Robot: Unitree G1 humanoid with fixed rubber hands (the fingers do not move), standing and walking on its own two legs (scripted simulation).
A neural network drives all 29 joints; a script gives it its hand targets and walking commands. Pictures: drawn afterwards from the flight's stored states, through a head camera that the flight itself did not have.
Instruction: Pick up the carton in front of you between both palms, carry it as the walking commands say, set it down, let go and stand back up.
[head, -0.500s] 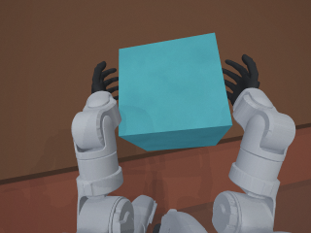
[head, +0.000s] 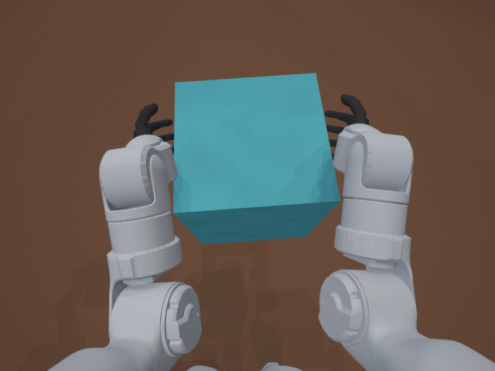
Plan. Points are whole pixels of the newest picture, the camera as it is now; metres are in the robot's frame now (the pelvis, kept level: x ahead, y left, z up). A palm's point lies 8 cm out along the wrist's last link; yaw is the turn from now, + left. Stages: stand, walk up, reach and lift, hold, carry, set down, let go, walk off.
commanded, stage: carry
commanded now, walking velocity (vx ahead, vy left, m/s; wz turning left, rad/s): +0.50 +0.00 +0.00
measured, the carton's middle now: (250, 171) +0.42 +0.03 +0.08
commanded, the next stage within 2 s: none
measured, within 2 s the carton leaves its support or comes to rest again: neither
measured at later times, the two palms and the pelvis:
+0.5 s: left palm (319, 58) +0.68 -0.09 +0.16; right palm (460, 81) +0.63 -0.37 +0.15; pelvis +0.28 -0.14 +0.00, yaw -6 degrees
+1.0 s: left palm (320, 22) +0.95 -0.13 +0.12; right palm (429, 30) +0.91 -0.41 +0.13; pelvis +0.63 -0.22 +0.04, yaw -7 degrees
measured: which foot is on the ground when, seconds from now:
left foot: up 0.00-0.18, down 0.20-0.40, up 0.42-0.76, down 0.78-1.00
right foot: down 0.00-0.14, up 0.16-0.36, down 0.38-0.78, up 0.80-1.00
